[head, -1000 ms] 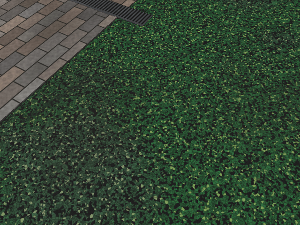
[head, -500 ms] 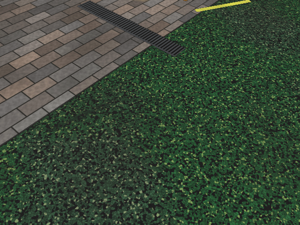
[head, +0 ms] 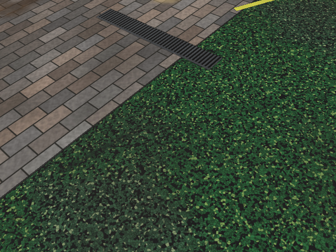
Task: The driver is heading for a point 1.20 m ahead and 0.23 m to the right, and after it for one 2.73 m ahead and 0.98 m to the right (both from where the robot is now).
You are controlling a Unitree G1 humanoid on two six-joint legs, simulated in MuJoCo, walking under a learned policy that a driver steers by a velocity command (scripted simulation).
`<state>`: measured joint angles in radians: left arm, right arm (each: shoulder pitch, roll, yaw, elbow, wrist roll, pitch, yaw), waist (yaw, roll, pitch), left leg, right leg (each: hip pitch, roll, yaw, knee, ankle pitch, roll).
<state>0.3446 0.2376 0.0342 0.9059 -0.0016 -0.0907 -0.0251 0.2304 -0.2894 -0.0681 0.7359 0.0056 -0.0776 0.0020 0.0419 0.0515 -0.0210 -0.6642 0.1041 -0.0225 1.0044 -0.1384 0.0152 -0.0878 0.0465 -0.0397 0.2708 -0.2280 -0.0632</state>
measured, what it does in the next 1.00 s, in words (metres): walks ahead, turning right: left foot, then right foot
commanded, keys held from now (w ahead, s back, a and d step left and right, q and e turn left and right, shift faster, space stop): w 0.40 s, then w+e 0.60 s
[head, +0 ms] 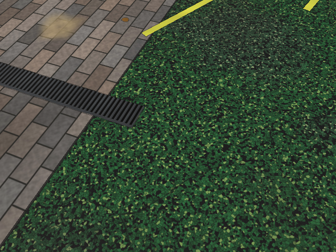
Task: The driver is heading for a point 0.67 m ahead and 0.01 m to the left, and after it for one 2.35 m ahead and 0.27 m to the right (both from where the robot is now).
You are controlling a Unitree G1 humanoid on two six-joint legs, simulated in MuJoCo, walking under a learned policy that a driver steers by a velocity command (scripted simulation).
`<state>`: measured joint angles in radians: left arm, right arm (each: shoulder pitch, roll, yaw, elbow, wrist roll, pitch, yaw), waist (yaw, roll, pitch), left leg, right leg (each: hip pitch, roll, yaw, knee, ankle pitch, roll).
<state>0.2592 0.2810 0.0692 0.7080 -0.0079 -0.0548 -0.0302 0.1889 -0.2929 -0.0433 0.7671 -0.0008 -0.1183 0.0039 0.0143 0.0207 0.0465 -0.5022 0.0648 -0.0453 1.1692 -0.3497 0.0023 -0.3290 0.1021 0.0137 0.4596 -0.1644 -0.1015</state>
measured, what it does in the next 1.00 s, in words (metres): walks ahead: left foot, then right foot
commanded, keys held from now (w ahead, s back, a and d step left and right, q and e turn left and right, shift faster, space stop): w+e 0.12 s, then w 0.88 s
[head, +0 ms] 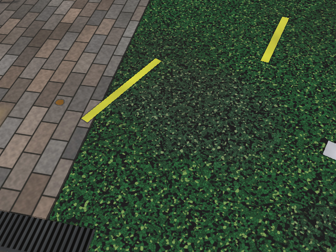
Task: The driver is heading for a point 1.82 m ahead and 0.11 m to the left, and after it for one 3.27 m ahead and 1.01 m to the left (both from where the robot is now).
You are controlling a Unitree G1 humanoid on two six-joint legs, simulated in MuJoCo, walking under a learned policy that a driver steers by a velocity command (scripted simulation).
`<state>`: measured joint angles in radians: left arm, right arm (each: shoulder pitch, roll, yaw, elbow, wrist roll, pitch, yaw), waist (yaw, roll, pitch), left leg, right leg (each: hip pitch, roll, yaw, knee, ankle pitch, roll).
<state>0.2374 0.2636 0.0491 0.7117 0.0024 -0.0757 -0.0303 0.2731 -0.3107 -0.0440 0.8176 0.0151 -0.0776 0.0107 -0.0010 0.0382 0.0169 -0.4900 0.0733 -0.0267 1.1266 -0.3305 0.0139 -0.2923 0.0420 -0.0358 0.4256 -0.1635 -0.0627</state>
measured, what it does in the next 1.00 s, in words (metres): walks ahead: left foot, then right foot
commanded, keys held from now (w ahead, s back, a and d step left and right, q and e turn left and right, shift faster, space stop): w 1.00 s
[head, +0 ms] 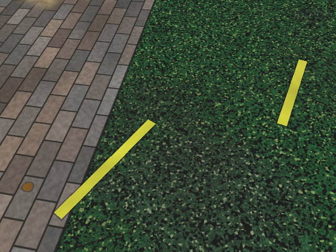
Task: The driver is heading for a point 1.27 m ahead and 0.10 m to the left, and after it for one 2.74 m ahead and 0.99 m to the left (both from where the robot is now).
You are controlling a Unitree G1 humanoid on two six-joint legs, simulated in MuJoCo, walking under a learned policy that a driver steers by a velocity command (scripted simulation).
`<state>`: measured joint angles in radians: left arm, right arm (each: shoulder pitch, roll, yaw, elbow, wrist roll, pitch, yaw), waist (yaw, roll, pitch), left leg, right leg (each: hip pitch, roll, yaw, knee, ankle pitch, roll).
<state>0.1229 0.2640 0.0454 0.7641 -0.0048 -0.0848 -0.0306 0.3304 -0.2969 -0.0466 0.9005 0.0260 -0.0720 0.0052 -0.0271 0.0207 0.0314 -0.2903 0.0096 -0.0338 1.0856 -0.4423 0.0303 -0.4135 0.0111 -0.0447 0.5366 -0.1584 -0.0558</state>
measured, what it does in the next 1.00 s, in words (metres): walks ahead: left foot, then right foot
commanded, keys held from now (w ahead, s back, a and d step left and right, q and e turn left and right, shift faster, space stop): w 0.06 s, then no key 0.94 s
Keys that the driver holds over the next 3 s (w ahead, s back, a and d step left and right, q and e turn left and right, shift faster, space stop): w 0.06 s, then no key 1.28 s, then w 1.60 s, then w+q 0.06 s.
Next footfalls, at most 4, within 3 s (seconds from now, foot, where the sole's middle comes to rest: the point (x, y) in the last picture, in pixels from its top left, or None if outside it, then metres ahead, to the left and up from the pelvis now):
0.36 left None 0.34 0.12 -0.77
0.64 right None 0.25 -0.13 -0.77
2.10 right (201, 186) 0.74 -0.11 -0.77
2.66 left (147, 131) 1.05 0.13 -0.77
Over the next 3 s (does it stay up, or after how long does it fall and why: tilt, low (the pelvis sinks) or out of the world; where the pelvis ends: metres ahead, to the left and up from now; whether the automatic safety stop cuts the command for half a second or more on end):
stays up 1.06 0.04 0.02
